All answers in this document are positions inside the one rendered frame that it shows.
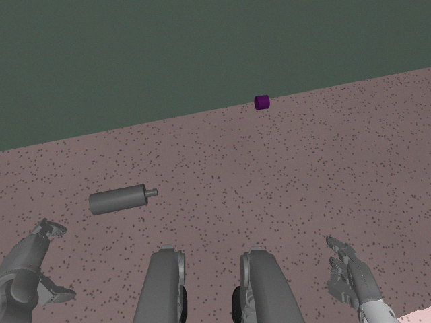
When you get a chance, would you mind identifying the right robot hand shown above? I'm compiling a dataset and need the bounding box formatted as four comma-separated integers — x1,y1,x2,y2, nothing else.
326,236,384,310

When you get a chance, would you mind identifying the left robot arm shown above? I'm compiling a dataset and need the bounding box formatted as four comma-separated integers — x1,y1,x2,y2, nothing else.
0,269,40,323

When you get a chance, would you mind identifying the right robot arm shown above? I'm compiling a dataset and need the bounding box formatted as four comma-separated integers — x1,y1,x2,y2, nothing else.
358,301,400,323

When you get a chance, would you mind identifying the left robot hand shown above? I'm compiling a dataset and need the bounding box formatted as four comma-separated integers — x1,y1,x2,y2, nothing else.
0,218,77,307

